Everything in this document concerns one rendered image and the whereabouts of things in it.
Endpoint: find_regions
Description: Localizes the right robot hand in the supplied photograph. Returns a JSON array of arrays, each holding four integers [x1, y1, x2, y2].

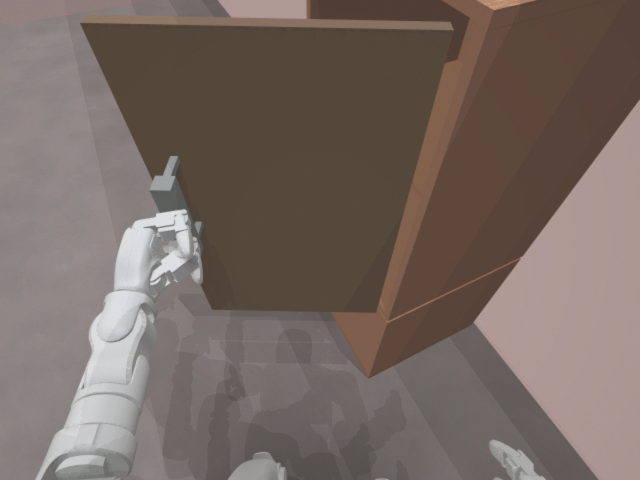
[[489, 440, 546, 480]]

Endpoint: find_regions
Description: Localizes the left robot shin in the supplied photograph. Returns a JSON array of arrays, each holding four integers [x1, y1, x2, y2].
[[253, 452, 274, 461]]

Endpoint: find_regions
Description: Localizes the left robot hand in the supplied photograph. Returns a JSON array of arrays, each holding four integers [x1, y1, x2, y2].
[[114, 209, 203, 303]]

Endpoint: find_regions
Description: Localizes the left robot thigh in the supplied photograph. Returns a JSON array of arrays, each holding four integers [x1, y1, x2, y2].
[[228, 459, 287, 480]]

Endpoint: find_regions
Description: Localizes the cupboard door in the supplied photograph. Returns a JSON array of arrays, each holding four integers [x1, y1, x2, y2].
[[80, 15, 454, 313]]

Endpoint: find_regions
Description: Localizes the handle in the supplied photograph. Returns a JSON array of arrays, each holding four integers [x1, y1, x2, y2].
[[149, 156, 203, 257]]

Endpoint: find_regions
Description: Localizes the left robot forearm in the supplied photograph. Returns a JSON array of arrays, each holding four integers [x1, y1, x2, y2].
[[35, 290, 158, 480]]

